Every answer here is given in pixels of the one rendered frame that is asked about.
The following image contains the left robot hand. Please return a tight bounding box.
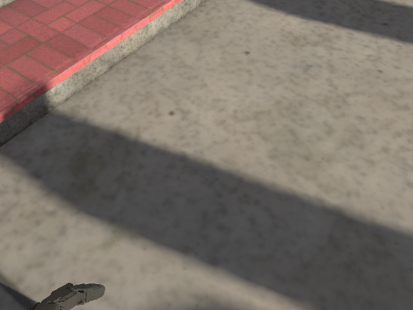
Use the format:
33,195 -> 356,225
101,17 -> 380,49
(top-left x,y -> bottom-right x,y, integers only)
30,283 -> 105,310

